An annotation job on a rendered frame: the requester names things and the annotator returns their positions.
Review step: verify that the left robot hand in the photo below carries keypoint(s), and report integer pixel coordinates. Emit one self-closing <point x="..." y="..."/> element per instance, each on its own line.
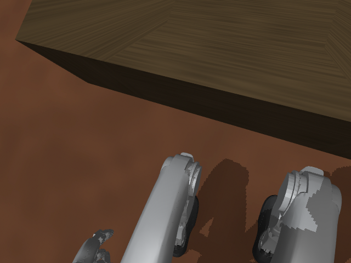
<point x="90" y="252"/>

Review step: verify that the left robot foot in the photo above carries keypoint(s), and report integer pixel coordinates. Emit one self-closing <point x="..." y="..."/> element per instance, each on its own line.
<point x="180" y="250"/>

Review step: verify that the right robot foot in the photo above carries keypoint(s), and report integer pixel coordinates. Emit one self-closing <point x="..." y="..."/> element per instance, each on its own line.
<point x="263" y="222"/>

